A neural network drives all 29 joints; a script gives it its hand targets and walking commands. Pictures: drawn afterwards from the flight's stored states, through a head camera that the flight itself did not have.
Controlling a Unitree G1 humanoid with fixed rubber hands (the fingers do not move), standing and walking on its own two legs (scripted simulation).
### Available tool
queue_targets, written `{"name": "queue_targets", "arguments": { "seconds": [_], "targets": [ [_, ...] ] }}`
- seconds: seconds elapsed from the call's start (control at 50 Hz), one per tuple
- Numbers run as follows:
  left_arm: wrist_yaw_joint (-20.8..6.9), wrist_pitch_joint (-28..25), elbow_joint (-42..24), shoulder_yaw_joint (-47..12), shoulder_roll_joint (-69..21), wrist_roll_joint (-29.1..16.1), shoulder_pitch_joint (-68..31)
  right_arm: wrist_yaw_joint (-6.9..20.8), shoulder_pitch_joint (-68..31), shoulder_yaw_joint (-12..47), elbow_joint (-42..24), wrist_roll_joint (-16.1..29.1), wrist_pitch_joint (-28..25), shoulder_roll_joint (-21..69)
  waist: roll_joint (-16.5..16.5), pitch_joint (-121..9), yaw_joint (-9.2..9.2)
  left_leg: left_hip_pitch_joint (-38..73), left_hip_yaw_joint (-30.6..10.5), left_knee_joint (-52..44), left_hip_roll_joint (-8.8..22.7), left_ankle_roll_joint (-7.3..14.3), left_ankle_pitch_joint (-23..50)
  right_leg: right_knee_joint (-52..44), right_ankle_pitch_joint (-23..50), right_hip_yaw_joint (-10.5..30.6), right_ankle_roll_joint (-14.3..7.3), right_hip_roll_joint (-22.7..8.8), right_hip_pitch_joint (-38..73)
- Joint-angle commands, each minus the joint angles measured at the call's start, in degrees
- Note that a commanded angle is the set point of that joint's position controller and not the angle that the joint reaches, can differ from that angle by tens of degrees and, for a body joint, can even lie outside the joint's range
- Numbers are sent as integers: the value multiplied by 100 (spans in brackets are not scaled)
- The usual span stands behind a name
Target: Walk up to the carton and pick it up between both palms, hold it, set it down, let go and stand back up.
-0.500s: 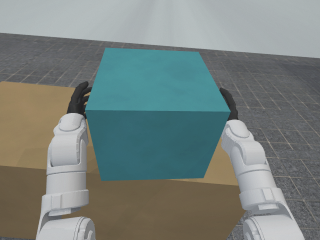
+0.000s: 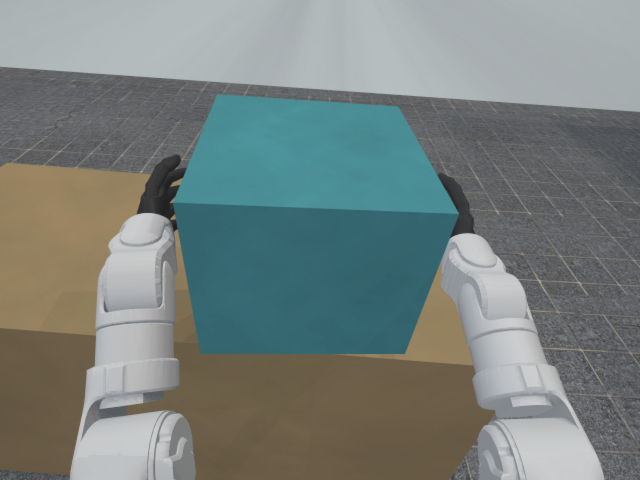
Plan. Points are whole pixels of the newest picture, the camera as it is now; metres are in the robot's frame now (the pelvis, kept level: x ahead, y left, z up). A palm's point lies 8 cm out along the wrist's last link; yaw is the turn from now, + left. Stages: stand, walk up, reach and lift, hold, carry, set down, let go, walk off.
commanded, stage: hold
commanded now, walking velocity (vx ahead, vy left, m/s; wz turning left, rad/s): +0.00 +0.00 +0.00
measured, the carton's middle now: (307, 219) +0.43 +0.00 +0.17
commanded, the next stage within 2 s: none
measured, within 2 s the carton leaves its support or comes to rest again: neither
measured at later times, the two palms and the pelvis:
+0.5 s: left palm (150, 225) +0.36 +0.19 +0.20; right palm (449, 237) +0.36 -0.17 +0.19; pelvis +0.01 +0.00 +0.00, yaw +1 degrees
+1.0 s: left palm (151, 224) +0.36 +0.18 +0.20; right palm (450, 233) +0.36 -0.17 +0.20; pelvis +0.00 +0.00 +0.00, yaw +1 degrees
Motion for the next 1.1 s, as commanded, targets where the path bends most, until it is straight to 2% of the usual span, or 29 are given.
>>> {"name": "queue_targets", "arguments": {
  "seconds": [0.0,0.16,0.28,0.38,0.58,0.76,0.9,1.08],
  "targets": [
    [-769,-371,-1108,-2770,-2999,-1102,-3750,701,-4767,2336,-2215,867,-464,3212,264,-2469,98,247,-93,-147,-112,-163,1422,-45,1003,172,237,127,1151],
    [-869,-249,-1230,-2784,-2906,-989,-3631,644,-4316,2141,-2017,777,-288,3065,422,-1991,-113,172,-75,-269,-120,-248,1095,-119,934,204,231,58,1118],
    [-897,-262,-1427,-2922,-2947,-1064,-3644,612,-4276,2112,-2265,786,-287,3040,549,-2142,-225,299,-112,-184,-137,-352,1322,-72,1143,149,234,77,1188],
    [-866,-278,-1468,-2942,-2936,-1074,-3575,626,-4277,2187,-2401,796,-291,2987,511,-2196,-179,396,-138,-152,-113,-365,1446,-64,1115,100,224,116,1113],
    [-808,-219,-1355,-2857,-2958,-1042,-3541,746,-4444,2231,-2323,792,-325,2932,374,-2106,20,341,-115,-247,-16,-267,1231,-142,592,112,147,143,886],
    [-801,-198,-1218,-2858,-2996,-1055,-3668,786,-4478,2074,-2094,705,-330,2958,415,-2092,-51,279,-90,-303,-14,-236,941,-179,438,160,141,96,841],
    [-848,-253,-1218,-2850,-2968,-1052,-3689,715,-4457,2096,-2125,713,-338,3045,444,-2205,-115,257,-94,-249,-91,-249,1057,-118,807,165,207,71,1067],
    [-884,-294,-1267,-2797,-2891,-1018,-3607,636,-4404,2246,-2258,777,-318,3111,372,-2173,-74,174,-104,-234,-138,-229,1171,-59,1124,166,267,66,1238]
  ]
}}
